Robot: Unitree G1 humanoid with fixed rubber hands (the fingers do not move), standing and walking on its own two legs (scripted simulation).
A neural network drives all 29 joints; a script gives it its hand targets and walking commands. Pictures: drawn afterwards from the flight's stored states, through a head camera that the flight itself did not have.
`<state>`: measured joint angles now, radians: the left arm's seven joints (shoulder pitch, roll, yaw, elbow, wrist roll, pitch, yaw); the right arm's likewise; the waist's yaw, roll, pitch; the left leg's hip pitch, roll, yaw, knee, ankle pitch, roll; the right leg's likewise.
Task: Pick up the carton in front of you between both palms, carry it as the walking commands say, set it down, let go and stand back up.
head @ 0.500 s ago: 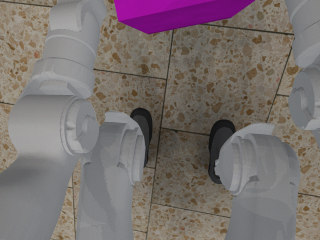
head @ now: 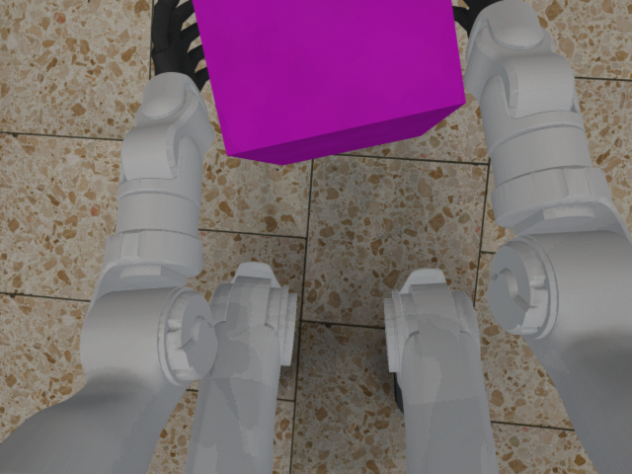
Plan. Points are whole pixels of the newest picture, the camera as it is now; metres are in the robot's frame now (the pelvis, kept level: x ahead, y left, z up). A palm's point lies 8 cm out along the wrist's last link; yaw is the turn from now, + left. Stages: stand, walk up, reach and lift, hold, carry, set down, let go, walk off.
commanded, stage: reach and lift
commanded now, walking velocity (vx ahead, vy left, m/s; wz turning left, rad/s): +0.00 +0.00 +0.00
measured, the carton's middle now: (330, 56) +0.56 +0.01 -0.18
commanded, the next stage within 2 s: none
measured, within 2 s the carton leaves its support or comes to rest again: neither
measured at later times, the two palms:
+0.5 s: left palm (73, 49) +0.48 +0.16 +0.05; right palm out of the picture +0.51 -0.14 +0.06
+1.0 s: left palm out of the picture +0.44 +0.16 +0.21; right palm out of the picture +0.45 -0.14 +0.22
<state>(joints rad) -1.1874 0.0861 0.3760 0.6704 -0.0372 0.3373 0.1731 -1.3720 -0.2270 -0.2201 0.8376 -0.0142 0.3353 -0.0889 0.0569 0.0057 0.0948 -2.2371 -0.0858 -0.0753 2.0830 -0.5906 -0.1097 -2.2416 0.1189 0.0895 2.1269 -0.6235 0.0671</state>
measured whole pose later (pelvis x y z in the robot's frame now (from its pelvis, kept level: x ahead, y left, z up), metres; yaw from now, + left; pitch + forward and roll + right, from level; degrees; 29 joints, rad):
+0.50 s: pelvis +0.00 +0.00 +0.12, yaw -2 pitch +45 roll +1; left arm -0.99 -0.06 0.52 0.56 0.22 0.43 0.06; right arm -1.09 -0.02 -0.45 0.68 -0.22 0.38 -0.02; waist 0.05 0.00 -0.16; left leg -1.96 -0.09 -0.10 1.66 -0.49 -0.08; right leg -1.95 0.12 0.11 1.68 -0.51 0.06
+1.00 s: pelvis +0.04 +0.01 +0.25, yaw -1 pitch +31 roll +0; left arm -0.64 -0.13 0.42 0.57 0.21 0.38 0.06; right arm -0.69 0.09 -0.43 0.61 -0.24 0.33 -0.01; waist 0.03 0.02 -0.23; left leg -1.35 -0.09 -0.12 1.25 -0.45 -0.05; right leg -1.34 0.09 0.12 1.27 -0.48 0.05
